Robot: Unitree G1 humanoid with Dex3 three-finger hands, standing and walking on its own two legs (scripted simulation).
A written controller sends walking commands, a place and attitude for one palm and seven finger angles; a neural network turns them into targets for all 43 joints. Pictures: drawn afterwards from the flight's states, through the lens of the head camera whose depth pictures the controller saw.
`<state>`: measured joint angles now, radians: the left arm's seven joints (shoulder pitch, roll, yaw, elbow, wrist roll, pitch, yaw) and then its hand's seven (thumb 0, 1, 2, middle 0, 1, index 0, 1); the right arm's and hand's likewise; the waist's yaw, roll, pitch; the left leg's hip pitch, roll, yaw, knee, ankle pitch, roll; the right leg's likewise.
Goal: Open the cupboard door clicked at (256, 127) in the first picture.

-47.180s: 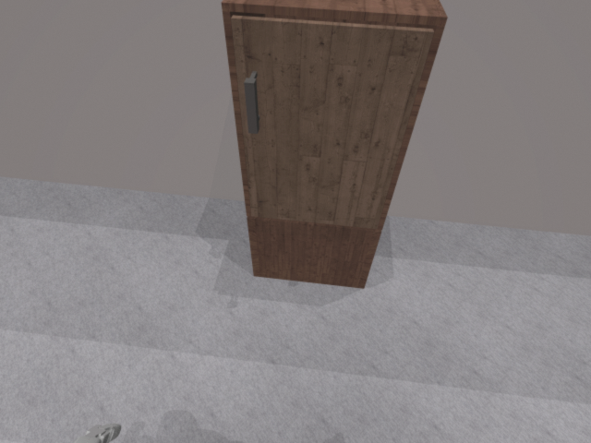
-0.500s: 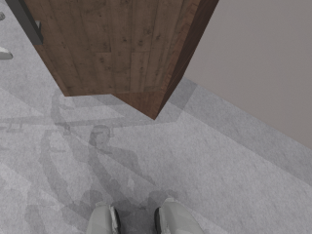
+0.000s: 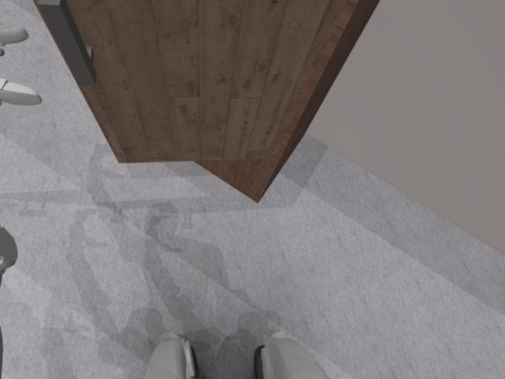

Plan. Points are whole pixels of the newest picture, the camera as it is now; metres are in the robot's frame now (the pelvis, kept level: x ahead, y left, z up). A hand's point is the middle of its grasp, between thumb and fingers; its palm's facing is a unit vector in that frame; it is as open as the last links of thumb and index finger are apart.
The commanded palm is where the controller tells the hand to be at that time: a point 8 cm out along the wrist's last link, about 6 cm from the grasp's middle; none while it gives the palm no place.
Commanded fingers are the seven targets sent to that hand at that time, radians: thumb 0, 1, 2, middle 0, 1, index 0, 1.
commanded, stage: move the hooked fingers beside the handle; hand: left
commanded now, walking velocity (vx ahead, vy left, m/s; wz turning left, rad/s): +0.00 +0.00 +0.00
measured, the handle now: (73, 33) +0.58 +0.19 +0.10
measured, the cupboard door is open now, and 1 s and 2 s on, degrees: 39 39 39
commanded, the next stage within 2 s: slide the fingers in behind the handle in 1.36 s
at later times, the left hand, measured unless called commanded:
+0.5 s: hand (10, 62) +0.53 +0.25 +0.11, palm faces +0.02 -1.00 -0.02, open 14.0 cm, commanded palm +0.53 +0.29 +0.10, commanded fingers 0.00 -0.50 0.30 -0.30 -1.20 -0.30 -1.20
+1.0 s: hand (3, 54) +0.54 +0.27 +0.11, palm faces +0.02 -1.00 -0.01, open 14.0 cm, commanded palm +0.53 +0.29 +0.09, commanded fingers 0.00 -0.50 0.30 -0.30 -1.20 -0.30 -1.20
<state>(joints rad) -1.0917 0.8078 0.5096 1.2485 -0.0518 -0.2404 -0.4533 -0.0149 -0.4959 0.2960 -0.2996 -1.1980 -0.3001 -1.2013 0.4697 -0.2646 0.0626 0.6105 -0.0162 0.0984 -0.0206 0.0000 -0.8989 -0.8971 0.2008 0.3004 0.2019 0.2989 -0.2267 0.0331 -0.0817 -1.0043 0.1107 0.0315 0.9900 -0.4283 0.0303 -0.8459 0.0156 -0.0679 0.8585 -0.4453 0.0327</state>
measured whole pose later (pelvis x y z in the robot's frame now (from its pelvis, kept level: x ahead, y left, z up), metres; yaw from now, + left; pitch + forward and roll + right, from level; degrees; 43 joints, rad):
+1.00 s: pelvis -0.02 -0.01 -0.01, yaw +0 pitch +26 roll -7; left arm -1.20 0.91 0.50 1.34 -0.01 -0.22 -0.46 -0.01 -0.50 0.30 -0.30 -1.20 -0.30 -1.20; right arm 0.47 -0.27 0.09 0.61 -0.01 0.07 -0.04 0.00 -0.90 -0.90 0.20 0.30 0.20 0.30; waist -0.27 0.05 -0.06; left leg -1.10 0.12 0.01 1.06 -0.42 0.03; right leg -0.94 0.03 -0.07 0.93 -0.45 0.03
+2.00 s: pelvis -0.02 -0.02 -0.01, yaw +0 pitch +25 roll -5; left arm -1.13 0.76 0.47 1.29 -0.03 -0.26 -0.36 -0.01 -0.50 0.30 -0.30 -1.20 -0.31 -1.21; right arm 0.45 -0.28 0.06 0.63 -0.01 0.07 -0.02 0.00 -0.90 -0.90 0.20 0.30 0.20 0.30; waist -0.25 0.05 -0.07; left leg -1.05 0.12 0.01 1.03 -0.41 0.01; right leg -0.90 0.03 -0.07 0.93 -0.45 0.01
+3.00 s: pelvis -0.01 -0.02 +0.00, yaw +1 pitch +24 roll -4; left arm -1.11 0.61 0.42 1.28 -0.04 -0.31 -0.25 -0.01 -0.50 0.30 -0.30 -1.20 -0.31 -1.21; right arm 0.45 -0.27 0.04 0.65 -0.03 0.05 0.01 0.00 -0.90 -0.90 0.20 0.30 0.20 0.30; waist -0.23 0.05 -0.08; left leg -1.01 0.11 0.02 1.00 -0.41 0.00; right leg -0.87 0.02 -0.06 0.93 -0.47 0.01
